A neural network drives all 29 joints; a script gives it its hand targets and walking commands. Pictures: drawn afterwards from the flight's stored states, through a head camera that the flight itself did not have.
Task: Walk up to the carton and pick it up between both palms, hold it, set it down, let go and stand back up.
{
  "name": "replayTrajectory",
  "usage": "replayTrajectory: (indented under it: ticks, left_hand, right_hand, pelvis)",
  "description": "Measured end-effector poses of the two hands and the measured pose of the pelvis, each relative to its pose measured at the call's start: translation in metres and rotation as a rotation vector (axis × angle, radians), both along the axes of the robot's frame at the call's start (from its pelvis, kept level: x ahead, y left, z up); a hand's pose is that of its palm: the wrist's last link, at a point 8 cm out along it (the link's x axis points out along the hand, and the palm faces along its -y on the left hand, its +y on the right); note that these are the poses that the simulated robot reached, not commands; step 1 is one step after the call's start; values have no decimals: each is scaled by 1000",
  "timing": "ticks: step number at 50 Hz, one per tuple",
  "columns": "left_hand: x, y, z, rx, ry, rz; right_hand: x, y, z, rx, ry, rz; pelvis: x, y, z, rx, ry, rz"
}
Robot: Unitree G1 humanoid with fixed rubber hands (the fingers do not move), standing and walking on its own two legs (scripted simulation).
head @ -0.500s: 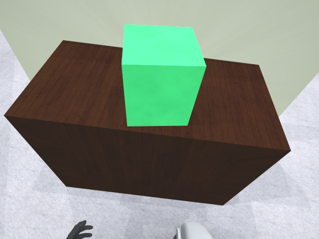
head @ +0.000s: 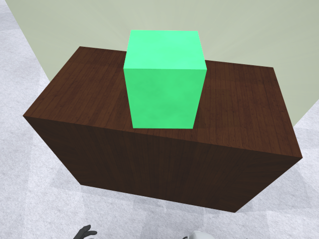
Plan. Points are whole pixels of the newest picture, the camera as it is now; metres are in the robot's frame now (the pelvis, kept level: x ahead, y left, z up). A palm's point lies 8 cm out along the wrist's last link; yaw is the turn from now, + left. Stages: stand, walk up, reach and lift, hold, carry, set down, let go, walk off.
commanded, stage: walk up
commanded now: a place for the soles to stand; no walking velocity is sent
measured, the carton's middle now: (163, 82) +0.58 +0.00 +0.05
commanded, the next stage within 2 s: none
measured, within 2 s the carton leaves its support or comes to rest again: neither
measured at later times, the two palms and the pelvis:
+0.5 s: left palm out of the picture +0.08 +0.23 -0.12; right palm out of the picture +0.06 -0.28 -0.13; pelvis +0.05 -0.03 +0.00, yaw +2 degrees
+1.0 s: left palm out of the picture +0.14 +0.18 -0.14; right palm (249, 193) +0.27 -0.26 -0.12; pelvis +0.14 -0.05 +0.00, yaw +5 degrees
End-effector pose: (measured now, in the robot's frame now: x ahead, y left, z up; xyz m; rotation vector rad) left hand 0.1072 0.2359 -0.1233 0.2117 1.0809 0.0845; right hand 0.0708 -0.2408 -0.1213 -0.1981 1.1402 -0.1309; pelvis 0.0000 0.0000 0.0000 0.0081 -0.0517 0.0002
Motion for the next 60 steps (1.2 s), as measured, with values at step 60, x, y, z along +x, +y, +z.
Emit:
replayTrajectory:
  ticks: [60]
  left_hand:
    - [74, -35, -4, -12, 124, 120]
  right_hand:
    - [204, -21, 6, -16, -29, 132]
  pelvis:
    - [146, -36, 8, -18, 13, 63]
